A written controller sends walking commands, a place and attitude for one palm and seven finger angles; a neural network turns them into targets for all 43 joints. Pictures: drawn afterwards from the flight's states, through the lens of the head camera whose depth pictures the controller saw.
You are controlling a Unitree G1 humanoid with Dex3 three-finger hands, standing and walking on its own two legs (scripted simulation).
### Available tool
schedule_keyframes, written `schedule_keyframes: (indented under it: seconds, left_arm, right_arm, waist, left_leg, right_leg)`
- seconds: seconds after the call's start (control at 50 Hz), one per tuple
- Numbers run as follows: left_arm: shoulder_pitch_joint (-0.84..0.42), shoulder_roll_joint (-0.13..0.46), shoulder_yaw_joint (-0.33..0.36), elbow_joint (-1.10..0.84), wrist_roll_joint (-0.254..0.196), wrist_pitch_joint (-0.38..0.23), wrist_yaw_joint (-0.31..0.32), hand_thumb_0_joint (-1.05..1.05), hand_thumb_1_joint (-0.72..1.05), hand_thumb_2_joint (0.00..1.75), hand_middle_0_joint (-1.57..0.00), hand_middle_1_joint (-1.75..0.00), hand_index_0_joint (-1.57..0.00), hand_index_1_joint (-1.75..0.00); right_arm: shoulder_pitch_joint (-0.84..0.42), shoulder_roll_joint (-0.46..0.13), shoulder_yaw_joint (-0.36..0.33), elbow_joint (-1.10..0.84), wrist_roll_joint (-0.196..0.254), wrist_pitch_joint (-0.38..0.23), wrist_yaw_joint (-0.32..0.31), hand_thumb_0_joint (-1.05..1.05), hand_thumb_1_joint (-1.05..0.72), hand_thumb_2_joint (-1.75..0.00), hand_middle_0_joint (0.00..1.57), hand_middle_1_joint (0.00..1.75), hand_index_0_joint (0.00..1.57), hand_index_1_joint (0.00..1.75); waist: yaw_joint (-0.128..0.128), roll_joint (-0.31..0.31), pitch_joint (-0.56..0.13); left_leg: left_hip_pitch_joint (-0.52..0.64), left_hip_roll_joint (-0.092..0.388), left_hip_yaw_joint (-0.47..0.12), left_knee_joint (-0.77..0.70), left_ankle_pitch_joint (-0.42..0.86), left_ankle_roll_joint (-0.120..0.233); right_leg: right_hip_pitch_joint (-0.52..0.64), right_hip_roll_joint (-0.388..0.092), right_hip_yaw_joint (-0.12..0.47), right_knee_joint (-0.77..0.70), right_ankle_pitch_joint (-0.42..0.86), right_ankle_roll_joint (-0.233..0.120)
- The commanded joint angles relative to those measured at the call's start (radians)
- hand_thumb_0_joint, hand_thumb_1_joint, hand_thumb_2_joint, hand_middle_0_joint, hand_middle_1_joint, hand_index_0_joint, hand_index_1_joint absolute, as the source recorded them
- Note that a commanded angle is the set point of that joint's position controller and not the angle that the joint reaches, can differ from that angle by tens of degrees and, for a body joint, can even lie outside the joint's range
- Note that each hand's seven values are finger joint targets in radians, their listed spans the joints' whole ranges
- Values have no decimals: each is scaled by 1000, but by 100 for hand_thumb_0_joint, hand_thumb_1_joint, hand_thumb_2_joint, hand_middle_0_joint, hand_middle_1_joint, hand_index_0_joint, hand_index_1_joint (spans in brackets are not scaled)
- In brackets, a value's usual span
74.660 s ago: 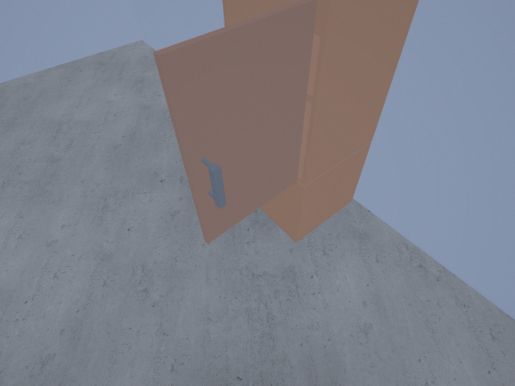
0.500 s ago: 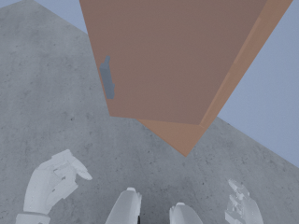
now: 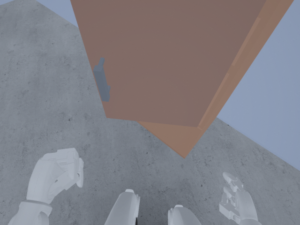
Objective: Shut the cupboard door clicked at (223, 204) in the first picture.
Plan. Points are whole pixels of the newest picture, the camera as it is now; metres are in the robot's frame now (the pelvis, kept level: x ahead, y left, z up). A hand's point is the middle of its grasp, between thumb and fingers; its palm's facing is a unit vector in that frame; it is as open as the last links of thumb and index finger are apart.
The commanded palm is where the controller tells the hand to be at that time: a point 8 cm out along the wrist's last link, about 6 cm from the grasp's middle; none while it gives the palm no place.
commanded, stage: raise the hand and make a fist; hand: left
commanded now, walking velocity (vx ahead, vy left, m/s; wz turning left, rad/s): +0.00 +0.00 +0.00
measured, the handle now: (104, 80) +0.50 +0.19 +0.05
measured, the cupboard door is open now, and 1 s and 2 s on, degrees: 35 35 35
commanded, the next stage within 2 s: bring the fist close to the handle in 0.40 s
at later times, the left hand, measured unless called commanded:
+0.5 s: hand (77, 178) +0.21 +0.19 +0.04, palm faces -0.03 -1.00 -0.02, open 3.1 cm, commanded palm +0.20 +0.24 +0.05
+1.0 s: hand (91, 140) +0.30 +0.18 +0.06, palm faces -0.01 -1.00 -0.04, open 3.1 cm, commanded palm +0.29 +0.22 +0.05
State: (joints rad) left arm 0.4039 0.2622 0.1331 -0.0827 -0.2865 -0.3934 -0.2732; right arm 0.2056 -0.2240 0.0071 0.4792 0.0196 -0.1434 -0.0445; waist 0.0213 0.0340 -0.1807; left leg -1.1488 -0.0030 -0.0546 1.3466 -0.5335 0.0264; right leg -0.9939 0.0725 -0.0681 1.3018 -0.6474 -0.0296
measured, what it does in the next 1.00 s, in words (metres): stands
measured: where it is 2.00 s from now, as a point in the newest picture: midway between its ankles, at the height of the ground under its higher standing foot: outside the picture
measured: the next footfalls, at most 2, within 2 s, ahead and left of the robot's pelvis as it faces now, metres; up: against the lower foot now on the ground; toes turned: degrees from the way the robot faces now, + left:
none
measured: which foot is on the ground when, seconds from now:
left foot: down 0.00-1.00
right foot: down 0.00-1.00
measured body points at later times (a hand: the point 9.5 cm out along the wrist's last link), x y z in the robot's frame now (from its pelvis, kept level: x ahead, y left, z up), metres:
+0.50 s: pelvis +0.00 +0.00 +0.00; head +0.07 +0.01 +0.45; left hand +0.21 +0.24 +0.05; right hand +0.18 -0.23 -0.07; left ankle +0.06 +0.10 -0.61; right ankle -0.01 -0.11 -0.61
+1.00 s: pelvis +0.00 +0.00 +0.01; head +0.08 +0.01 +0.45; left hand +0.30 +0.23 +0.06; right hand +0.16 -0.24 -0.08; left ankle +0.06 +0.10 -0.61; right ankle -0.01 -0.11 -0.61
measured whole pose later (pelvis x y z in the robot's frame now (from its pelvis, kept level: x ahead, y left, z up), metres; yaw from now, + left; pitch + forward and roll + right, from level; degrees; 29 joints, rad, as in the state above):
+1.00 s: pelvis +0.00 +0.00 +0.01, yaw +0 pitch +20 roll -4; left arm 0.08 0.25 0.12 0.18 -0.23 -0.38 -0.16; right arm 0.25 -0.25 0.02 0.53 0.02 -0.09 -0.02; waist -0.02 0.05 -0.20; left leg -1.12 0.00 -0.03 1.29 -0.51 0.03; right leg -0.98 0.07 -0.04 1.25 -0.62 -0.02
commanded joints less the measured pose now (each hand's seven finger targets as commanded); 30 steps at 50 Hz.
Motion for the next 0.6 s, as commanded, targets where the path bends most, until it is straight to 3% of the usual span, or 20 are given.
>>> schedule_keyframes:
  seconds: [0.0, 0.06, 0.1, 0.14, 0.2, 0.22, 0.3, 0.38, 0.44, 0.48, 0.5, 0.52, 0.58]
  left_arm:
    - [5, 76, 80, -145, -23, -78, 30, 0, 90, 90, -130, -150, -130, -150]
    - [17, 59, 31, -71, -12, -34, -3, 0, 90, 90, -130, -150, -130, -150]
    - [-8, 79, 28, -90, -11, -24, -17, 0, 90, 90, -130, -150, -130, -150]
    - [-46, 124, 65, -133, -16, -40, -11, 0, 90, 90, -130, -150, -130, -150]
    - [-73, 144, 111, -188, -32, -102, 17, 0, 90, 90, -130, -150, -130, -150]
    - [-80, 167, 134, -205, -32, -123, 32, 0, 90, 90, -130, -150, -130, -150]
    - [-33, 100, 92, -131, -29, -157, 46, 0, 90, 90, -130, -150, -130, -150]
    - [1, 76, 32, -78, -13, -95, 3, 0, 90, 90, -130, -150, -130, -150]
    - [-22, 107, 49, -108, -15, -59, -14, 0, 90, 90, -130, -150, -130, -150]
    - [-49, 134, 81, -166, -19, -70, -4, 0, 90, 90, -130, -150, -130, -150]
    - [-107, 112, 54, -196, -22, -84, 4, 0, 90, 90, -130, -150, -130, -150]
    - [-148, 139, 89, -198, -24, -97, 22, 0, 90, 90, -130, -150, -130, -150]
    - [-212, 79, 40, -144, -6, -138, 53, 0, 90, 90, -130, -150, -130, -150]
  right_arm:
    - [-19, -129, -54, -137, 1, -41, -1, 0, -90, -90, 20, 30, 20, 30]
    - [-13, -144, -57, -146, 12, -33, -3, 0, -90, -90, 20, 30, 20, 30]
    - [-10, -152, -57, -157, 17, -34, -9, 0, -90, -90, 20, 30, 20, 30]
    - [-12, -152, -53, -159, 13, -39, -15, 0, -90, -90, 20, 30, 20, 30]
    - [-20, -139, -52, -153, 4, -47, -19, 0, -90, -90, 20, 30, 20, 30]
    - [-18, -139, -50, -146, 0, -48, -19, 0, -90, -90, 20, 30, 20, 30]
    - [-24, -138, -52, -131, -1, -49, -5, 0, -90, -90, 20, 30, 20, 30]
    - [-11, -153, -57, -142, 10, -37, -2, 0, -90, -90, 20, 30, 20, 30]
    - [-6, -157, -56, -153, 14, -33, -9, 0, -90, -90, 20, 30, 20, 30]
    - [-9, -154, -57, -156, 10, -33, -12, 0, -90, -90, 20, 30, 20, 30]
    - [-10, -151, -50, -155, 5, -37, -13, 0, -90, -90, 20, 30, 20, 30]
    - [-5, -151, -50, -142, 0, -38, -16, 0, -90, -90, 20, 30, 20, 30]
    - [-10, -150, -45, -123, -8, -47, -11, 0, -90, -90, 20, 30, 20, 30]
  waist:
    - [-15, 47, -227]
    - [-31, -28, -188]
    - [-32, -23, -182]
    - [-24, -3, -206]
    - [-12, 5, -233]
    - [-6, 34, -235]
    - [-15, 45, -210]
    - [-27, 18, -207]
    - [-26, 3, -215]
    - [-19, 19, -247]
    - [-32, 45, -246]
    - [-36, 40, -236]
    - [-54, 49, -202]
  left_leg:
    - [298, 14, -29, -206, 199, -7]
    - [244, 12, -28, -214, 145, 1]
    - [246, 11, -29, -226, 126, 4]
    - [254, 10, -26, -219, 139, 6]
    - [263, 10, -22, -207, 144, 3]
    - [259, 12, -23, -204, 151, 2]
    - [267, 12, -27, -209, 132, -3]
    - [272, 12, -27, -229, 132, 3]
    - [283, 13, -32, -239, 143, 7]
    - [316, 14, -36, -240, 172, 4]
    - [327, 13, -40, -233, 173, 4]
    - [316, 15, -44, -222, 171, 5]
    - [318, 20, -63, -220, 117, -3]
  right_leg:
    - [49, -15, 39, -210, 243, -9]
    - [63, -21, 58, -249, 183, -1]
    - [69, -25, 67, -266, 151, -2]
    - [83, -27, 80, -262, 160, -4]
    - [82, -26, 85, -250, 156, -6]
    - [81, -20, 79, -236, 159, -13]
    - [35, -18, 61, -221, 154, -12]
    - [47, -21, 59, -237, 173, -5]
    - [71, -19, 56, -244, 190, -5]
    - [73, -16, 43, -227, 219, -8]
    - [52, -17, 38, -219, 222, -8]
    - [41, -12, 37, -212, 222, -11]
    - [-39, -12, 21, -191, 178, -13]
